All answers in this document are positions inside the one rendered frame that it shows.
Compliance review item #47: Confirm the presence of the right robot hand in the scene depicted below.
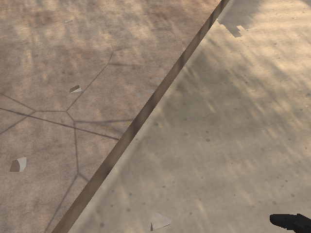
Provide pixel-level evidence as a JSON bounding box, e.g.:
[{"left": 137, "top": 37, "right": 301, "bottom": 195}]
[{"left": 269, "top": 214, "right": 311, "bottom": 233}]

